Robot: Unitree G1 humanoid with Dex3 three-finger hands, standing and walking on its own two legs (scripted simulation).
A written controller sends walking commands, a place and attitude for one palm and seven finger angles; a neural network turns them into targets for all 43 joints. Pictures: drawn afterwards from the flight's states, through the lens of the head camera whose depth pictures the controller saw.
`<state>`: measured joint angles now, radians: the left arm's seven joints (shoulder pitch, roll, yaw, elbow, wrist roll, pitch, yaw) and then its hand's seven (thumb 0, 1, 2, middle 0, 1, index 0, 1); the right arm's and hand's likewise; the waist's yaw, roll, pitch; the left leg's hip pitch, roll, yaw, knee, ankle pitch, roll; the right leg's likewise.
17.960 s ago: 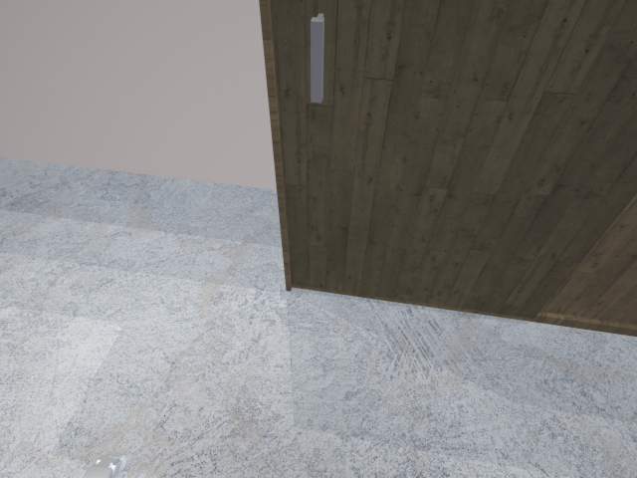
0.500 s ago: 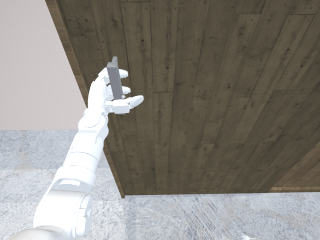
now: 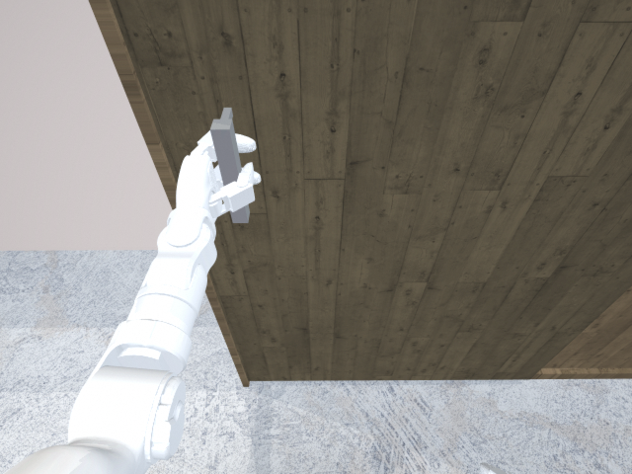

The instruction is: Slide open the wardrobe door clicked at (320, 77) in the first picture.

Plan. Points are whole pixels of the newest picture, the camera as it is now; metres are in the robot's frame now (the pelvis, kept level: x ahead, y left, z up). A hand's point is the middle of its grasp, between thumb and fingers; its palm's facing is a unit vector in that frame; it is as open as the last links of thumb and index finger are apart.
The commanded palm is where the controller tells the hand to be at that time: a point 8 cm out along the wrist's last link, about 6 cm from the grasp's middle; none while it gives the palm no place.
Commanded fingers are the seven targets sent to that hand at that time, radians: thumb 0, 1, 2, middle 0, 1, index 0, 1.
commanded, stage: grip the handle and tug to test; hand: left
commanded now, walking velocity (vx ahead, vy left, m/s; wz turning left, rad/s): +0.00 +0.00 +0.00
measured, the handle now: (234, 167) +0.48 +0.13 +0.14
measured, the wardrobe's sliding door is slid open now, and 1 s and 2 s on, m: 0.00 0.00 0.00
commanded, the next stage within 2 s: tug the door sideways, standing still in 0.50 s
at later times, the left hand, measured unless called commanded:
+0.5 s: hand (246, 188) +0.43 +0.11 +0.15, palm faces +0.02 -1.00 +0.01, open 5.6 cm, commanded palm +0.38 +0.16 +0.15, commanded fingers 0.00 0.90 0.90 -0.45 -1.40 -0.45 -1.40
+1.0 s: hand (248, 187) +0.43 +0.11 +0.15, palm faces +0.07 -1.00 -0.03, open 5.7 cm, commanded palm +0.41 +0.12 +0.15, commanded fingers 0.00 0.90 0.90 -0.45 -1.40 -0.45 -1.40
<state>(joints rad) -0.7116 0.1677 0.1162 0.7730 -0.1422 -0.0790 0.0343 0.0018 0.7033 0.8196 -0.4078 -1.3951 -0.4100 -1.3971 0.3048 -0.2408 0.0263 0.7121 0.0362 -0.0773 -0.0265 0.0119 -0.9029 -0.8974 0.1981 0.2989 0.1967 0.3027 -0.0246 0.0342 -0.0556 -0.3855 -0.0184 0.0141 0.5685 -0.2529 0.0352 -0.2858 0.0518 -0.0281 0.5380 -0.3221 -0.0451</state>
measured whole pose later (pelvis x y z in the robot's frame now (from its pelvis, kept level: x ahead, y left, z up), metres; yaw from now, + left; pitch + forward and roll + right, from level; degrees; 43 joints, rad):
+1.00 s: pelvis +0.02 +0.00 +0.00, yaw +2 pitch +4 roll +0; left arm -0.60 0.12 0.04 0.48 -0.14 0.13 0.10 0.01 0.73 0.83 -0.35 -1.40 -0.35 -1.40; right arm 0.23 -0.22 0.03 0.66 0.02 -0.01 -0.03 0.01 -0.90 -0.90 0.20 0.30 0.20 0.30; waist 0.02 0.04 -0.05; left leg -0.34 -0.04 -0.01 0.54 -0.27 0.03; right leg -0.22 0.04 -0.05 0.51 -0.35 -0.05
